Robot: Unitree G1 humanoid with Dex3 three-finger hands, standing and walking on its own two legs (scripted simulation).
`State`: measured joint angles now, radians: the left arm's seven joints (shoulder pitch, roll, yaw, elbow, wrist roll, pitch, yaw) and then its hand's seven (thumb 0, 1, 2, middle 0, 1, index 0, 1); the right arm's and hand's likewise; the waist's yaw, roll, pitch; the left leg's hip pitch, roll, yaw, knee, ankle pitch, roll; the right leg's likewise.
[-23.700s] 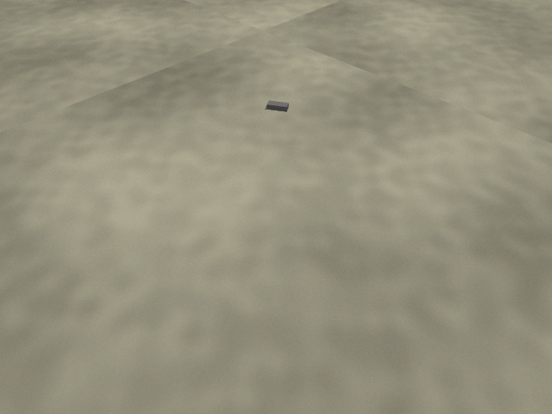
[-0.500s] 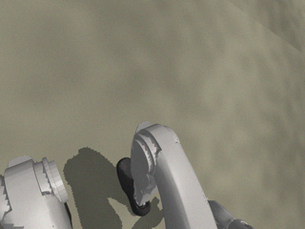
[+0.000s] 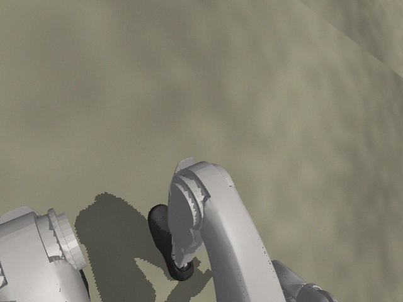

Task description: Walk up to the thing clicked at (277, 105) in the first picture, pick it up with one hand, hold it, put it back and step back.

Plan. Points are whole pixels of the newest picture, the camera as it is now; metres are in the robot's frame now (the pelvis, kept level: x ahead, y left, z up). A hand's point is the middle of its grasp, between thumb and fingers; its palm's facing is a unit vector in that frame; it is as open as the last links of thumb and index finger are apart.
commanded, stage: close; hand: left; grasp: from above
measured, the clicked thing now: out of the picture +0.43 +0.36 -0.28
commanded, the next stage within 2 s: settle in 1.44 s
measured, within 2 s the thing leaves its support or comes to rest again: leaves its support in 1.94 s
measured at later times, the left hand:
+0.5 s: hand out of the picture +0.41 +0.35 -0.26, palm faces -0.44 -0.19 -0.88, open 12.3 cm
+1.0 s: hand out of the picture +0.42 +0.35 -0.26, palm faces -0.43 -0.18 -0.89, open 9.8 cm
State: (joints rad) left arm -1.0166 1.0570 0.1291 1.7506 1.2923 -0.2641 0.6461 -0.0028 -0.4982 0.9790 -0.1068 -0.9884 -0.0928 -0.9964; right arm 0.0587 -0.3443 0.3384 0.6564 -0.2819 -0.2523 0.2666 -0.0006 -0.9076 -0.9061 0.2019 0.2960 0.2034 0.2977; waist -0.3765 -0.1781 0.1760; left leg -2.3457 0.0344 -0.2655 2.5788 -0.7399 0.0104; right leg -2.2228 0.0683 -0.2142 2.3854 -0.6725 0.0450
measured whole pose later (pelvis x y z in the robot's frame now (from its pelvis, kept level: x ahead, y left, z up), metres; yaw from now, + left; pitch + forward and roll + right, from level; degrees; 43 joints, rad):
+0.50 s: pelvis +0.00 +0.00 +0.00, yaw +0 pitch +26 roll -15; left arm -1.03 1.08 0.11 1.75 1.27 -0.27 0.63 0.00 -0.20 0.76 -0.28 -0.88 -0.30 -0.85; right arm 0.05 -0.35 0.35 0.65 -0.28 -0.25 0.26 0.00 -0.90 -0.90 0.20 0.30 0.20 0.30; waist -0.37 -0.18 0.18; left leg -2.34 0.04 -0.27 2.57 -0.73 0.01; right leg -2.22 0.07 -0.22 2.37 -0.66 0.05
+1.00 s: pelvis +0.00 +0.00 +0.00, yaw +0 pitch +26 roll -15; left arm -1.02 1.08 0.11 1.74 1.26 -0.27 0.63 0.00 0.13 0.51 -0.49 -0.68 -0.56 -0.64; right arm 0.05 -0.35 0.36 0.63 -0.28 -0.25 0.25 0.00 -0.90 -0.90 0.20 0.30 0.20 0.30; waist -0.37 -0.18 0.19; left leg -2.34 0.04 -0.27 2.57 -0.73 0.01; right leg -2.22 0.07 -0.22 2.37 -0.65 0.05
